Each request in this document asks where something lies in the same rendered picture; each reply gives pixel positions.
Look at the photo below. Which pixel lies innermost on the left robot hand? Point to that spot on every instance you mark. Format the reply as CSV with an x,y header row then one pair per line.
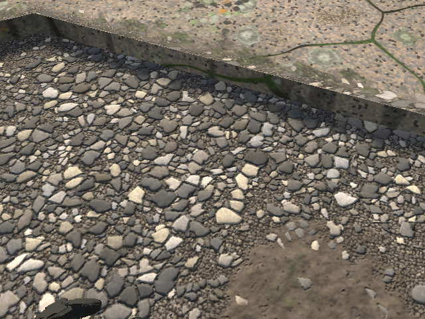
x,y
71,309

